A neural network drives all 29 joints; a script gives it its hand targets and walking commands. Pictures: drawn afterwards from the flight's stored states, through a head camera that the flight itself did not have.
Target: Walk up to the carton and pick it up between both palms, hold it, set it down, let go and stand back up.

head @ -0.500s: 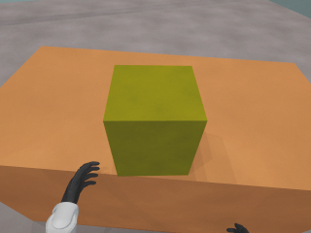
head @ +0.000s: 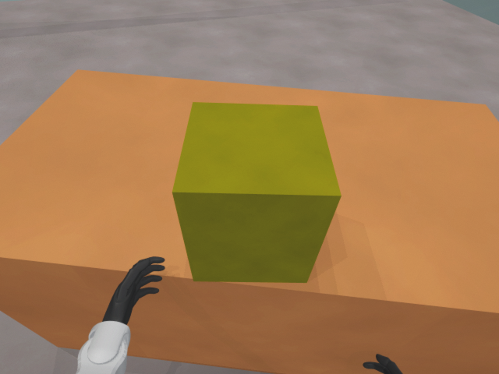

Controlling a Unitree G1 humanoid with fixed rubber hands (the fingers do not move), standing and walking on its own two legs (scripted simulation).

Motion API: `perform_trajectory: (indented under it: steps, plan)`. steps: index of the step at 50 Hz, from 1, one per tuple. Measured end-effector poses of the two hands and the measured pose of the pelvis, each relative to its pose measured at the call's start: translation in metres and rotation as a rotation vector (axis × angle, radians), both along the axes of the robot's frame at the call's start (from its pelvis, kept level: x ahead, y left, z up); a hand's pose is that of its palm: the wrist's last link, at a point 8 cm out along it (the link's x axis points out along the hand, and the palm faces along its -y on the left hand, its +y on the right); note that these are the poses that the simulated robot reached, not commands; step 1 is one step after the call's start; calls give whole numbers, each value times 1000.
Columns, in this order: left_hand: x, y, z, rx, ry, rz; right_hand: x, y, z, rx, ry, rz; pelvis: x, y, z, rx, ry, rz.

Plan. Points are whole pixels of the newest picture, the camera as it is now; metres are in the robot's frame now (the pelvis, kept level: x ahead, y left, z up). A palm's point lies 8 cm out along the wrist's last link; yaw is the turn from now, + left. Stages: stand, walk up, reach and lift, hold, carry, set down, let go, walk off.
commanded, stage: stand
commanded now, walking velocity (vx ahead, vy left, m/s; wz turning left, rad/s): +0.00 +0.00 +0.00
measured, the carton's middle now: (252, 197) +0.39 -0.01 +0.07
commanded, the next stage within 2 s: none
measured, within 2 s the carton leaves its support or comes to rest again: neither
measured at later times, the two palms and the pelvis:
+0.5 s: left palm out of the picture +0.11 +0.25 -0.11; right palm out of the picture +0.10 -0.24 -0.10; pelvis +0.00 +0.00 +0.00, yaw +2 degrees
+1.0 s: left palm out of the picture +0.06 +0.28 -0.12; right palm (370, 358) +0.16 -0.20 -0.09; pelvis +0.01 +0.02 +0.00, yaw +3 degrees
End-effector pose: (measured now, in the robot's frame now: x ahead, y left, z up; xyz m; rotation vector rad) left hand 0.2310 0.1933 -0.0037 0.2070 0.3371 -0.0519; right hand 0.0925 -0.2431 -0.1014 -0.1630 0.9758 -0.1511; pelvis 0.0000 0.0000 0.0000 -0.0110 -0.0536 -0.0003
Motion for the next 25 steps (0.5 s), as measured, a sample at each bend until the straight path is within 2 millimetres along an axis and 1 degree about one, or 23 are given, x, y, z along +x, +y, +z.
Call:
perform_trajectory:
  steps: [12,14,15,18,22,25]
  plan:
    - [-5,4,-4,6,17,18,6,-1,0,-2,-3,16,0,-1,-1,1,-2,14]
    - [-10,8,-9,17,47,32,7,-1,0,-2,-3,19,0,-1,-1,1,-3,16]
    - [-14,12,-16,28,85,47,7,-1,-1,-2,-3,21,0,-1,-1,1,-3,17]
    - [-38,29,-46,60,252,105,8,-1,0,-3,-6,23,0,-2,-1,1,-2,19]
    - [-85,50,-83,82,473,179,8,-1,0,-17,14,32,0,-2,-2,-1,-1,22]
    - [-121,61,-102,83,599,225,8,-1,-1,-35,43,48,1,-2,-2,-5,2,27]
